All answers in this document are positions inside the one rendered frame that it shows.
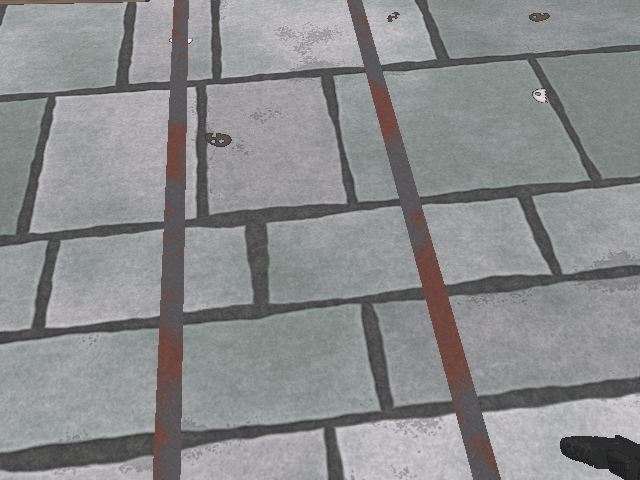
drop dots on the robot right hand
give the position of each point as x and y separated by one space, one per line
620 455

